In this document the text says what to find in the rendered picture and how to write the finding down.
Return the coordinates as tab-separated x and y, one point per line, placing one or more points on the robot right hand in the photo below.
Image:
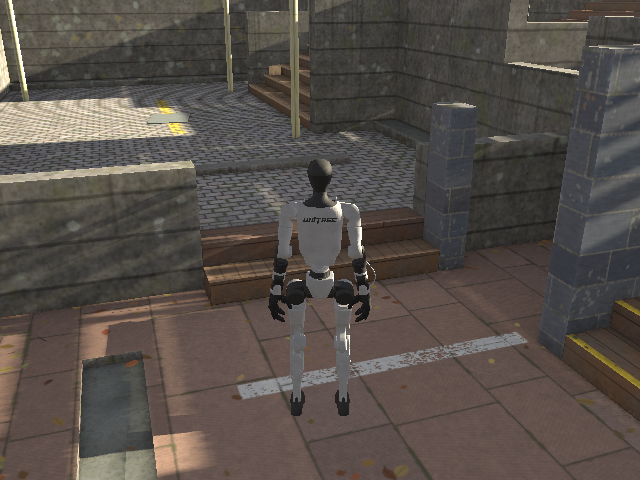
365	308

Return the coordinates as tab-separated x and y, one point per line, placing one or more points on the right robot upper arm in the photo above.
351	212

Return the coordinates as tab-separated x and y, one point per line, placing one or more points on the left robot upper arm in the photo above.
288	212

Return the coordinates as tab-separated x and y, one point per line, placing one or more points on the left robot shin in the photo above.
296	370

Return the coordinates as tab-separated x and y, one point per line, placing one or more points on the robot left forearm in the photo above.
279	273

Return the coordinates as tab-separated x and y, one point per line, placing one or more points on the robot right forearm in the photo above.
360	273

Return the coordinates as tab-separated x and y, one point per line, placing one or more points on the robot torso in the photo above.
319	235

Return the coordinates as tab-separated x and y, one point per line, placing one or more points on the robot left hand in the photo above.
274	308

